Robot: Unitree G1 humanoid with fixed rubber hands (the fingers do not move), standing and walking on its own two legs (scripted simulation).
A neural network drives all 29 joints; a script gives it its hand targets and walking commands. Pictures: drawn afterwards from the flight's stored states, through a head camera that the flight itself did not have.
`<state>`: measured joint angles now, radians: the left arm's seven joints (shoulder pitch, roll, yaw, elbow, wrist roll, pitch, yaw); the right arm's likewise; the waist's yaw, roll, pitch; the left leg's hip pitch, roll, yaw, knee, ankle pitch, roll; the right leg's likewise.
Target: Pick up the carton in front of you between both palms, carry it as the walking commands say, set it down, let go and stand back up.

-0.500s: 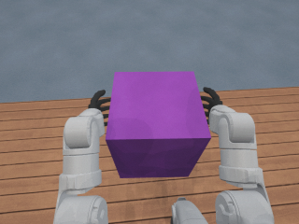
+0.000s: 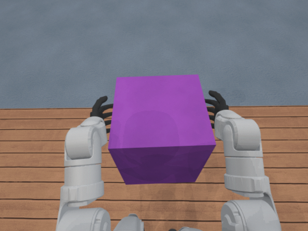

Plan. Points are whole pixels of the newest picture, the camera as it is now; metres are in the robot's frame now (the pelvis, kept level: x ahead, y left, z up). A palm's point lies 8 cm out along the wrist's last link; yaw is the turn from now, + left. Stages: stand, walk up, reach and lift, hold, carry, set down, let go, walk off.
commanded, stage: carry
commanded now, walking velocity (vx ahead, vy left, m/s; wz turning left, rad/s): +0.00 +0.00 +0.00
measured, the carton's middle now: (159, 133) +0.36 +0.01 +0.00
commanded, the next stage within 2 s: none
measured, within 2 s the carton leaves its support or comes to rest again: neither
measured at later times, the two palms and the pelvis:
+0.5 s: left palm (95, 95) +0.41 +0.16 +0.12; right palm (219, 95) +0.40 -0.14 +0.12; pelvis +0.06 +0.03 -0.01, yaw -2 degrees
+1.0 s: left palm (90, 101) +0.38 +0.17 +0.13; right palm (221, 100) +0.37 -0.13 +0.13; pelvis +0.04 +0.03 +0.00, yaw -2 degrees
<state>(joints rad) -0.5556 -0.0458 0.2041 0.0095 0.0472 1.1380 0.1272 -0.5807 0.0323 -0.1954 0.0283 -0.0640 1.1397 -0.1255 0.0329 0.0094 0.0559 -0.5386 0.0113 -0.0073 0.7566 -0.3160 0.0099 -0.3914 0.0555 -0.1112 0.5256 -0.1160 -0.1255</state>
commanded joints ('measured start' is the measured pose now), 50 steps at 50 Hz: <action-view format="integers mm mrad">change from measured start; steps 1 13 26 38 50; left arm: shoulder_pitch -704 -738 -805 -809 -831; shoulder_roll -1049 -1028 -1057 -1057 -1066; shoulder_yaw -740 -677 -605 -571 -553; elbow -164 4 47 105 112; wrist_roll -446 -409 -405 -393 -397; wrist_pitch -19 29 34 43 44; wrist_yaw -250 -250 -235 -239 -235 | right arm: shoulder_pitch -642 -686 -785 -778 -803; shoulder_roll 1067 1027 1082 1077 1089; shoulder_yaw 716 646 602 555 539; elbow -154 1 36 107 114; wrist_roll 396 403 437 418 426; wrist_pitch -26 21 34 42 43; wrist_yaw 193 249 245 247 243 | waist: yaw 13 -18 -30 -36 -35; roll -128 13 0 -4 -5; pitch -661 -595 -560 -477 -485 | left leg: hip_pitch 88 364 376 341 332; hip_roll -29 136 152 142 141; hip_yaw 46 -47 -53 -56 -52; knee -75 -162 -230 -296 -290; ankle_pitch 91 806 615 345 354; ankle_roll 1 118 93 79 75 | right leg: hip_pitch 498 254 226 156 159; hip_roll -250 -175 -187 -190 -191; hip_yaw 168 165 171 184 182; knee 31 81 28 -47 -39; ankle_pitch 939 442 251 35 61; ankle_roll -53 49 35 31 32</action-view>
